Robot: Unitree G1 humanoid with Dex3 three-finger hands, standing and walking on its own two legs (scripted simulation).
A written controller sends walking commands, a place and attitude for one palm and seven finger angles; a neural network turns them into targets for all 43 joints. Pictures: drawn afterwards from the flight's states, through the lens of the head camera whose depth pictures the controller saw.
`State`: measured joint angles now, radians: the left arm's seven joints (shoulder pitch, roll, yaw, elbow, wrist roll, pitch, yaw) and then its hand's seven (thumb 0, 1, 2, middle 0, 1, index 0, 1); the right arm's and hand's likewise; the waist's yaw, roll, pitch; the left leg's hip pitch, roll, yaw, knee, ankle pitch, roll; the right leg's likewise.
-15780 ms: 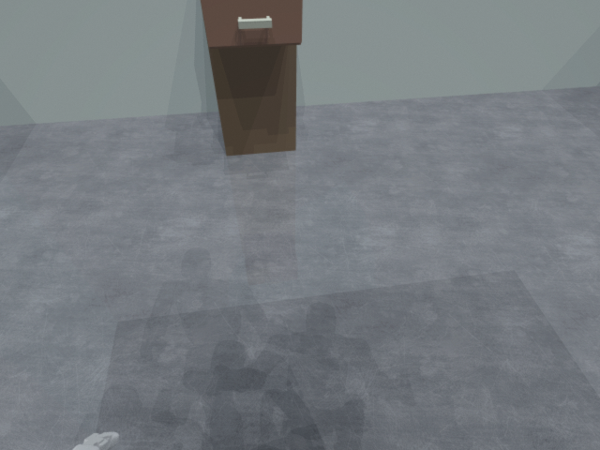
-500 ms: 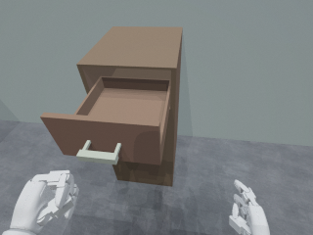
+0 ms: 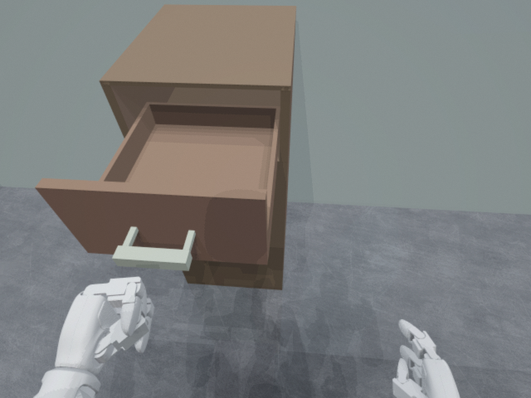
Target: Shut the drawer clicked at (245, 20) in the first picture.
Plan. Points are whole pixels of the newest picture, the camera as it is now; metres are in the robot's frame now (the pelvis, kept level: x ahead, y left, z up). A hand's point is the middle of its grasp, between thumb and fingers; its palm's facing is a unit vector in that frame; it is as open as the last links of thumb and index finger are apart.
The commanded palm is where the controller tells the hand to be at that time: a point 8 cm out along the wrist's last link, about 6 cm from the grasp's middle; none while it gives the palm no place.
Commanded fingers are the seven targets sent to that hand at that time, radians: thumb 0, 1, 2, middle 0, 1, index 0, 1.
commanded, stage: bring the fist close to the handle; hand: left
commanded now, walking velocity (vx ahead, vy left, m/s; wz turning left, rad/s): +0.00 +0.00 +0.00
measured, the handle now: (157, 246) +0.33 +0.20 +0.05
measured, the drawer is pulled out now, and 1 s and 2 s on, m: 0.29 0.29 0.19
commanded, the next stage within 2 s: push the drawer shut in 0.76 s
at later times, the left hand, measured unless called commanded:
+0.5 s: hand (163, 307) +0.23 +0.16 +0.05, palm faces -0.03 -1.00 -0.05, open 3.3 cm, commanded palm +0.20 +0.22 +0.05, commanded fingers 0.00 0.90 0.90 -1.40 -1.60 -1.40 -1.60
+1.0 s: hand (167, 301) +0.24 +0.16 +0.05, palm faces -0.02 -1.00 -0.07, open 3.3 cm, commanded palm +0.22 +0.22 +0.05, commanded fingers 0.00 0.90 0.90 -1.40 -1.60 -1.40 -1.60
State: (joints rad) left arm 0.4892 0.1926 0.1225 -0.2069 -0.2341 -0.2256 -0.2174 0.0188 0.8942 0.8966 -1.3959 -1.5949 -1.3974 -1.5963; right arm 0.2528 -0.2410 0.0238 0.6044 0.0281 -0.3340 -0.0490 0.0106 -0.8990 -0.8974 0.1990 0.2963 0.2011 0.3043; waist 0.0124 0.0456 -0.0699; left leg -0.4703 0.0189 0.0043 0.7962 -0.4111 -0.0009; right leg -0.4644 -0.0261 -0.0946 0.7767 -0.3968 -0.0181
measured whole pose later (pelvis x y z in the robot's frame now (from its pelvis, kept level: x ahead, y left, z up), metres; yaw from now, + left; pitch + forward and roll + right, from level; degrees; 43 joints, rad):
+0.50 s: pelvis +0.00 +0.01 -0.02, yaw -1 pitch +10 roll -1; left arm 0.36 0.19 0.10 -0.07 -0.21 -0.31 -0.18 0.02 0.90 0.90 -1.39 -1.59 -1.40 -1.60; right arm 0.25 -0.24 0.02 0.55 0.02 -0.23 -0.03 0.01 -0.90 -0.90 0.20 0.30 0.20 0.30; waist -0.01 0.04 -0.10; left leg -0.64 0.02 0.01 0.93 -0.47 0.01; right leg -0.64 -0.03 -0.08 0.91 -0.44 -0.01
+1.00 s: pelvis +0.00 -0.01 -0.02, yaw +0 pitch +10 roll -1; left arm 0.31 0.21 0.11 -0.02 -0.23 -0.31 -0.19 0.02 0.89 0.90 -1.40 -1.59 -1.40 -1.60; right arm 0.25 -0.26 0.03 0.54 0.03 -0.20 -0.04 0.01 -0.90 -0.90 0.20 0.30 0.20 0.30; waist -0.02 0.05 -0.10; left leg -0.65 0.03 -0.01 0.93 -0.47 -0.01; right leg -0.64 -0.02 -0.10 0.91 -0.45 -0.03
